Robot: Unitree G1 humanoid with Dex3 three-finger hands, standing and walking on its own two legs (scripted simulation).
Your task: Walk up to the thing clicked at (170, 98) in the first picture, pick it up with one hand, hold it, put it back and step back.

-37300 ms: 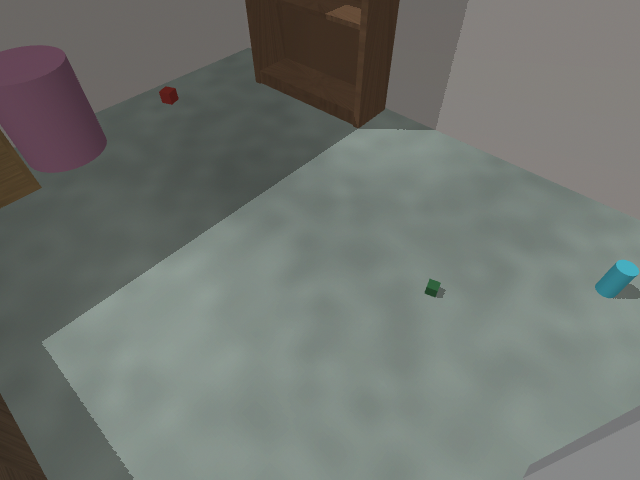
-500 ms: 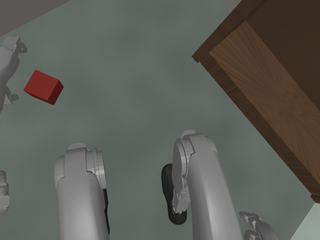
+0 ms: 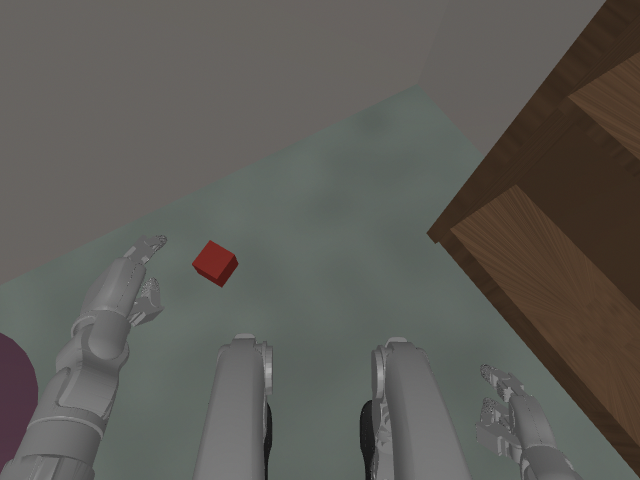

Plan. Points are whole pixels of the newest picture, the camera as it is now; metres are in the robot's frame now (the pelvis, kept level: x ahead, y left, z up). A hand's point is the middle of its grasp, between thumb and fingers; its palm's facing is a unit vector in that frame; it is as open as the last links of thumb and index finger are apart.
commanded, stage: home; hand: left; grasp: from above
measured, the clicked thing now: (216, 264) +0.52 +0.25 -0.47
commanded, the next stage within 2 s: none
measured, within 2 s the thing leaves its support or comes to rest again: neither
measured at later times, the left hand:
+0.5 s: hand (118, 343) +0.25 +0.18 +0.11, palm faces +0.10 -0.97 -0.22, open 7.4 cm
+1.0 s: hand (79, 380) +0.22 +0.19 +0.16, palm faces +0.12 -0.97 -0.19, open 7.4 cm
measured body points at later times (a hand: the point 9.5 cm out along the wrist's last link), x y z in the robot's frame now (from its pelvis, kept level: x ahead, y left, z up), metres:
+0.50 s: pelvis +0.06 -0.01 +0.18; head +0.11 +0.01 +0.63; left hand +0.24 +0.23 +0.13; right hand +0.22 -0.25 +0.10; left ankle +0.08 +0.12 -0.48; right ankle +0.08 -0.14 -0.48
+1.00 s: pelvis +0.08 +0.00 +0.21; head +0.09 +0.01 +0.66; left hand +0.21 +0.24 +0.17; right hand +0.26 -0.24 +0.15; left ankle +0.08 +0.12 -0.48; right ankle +0.08 -0.14 -0.48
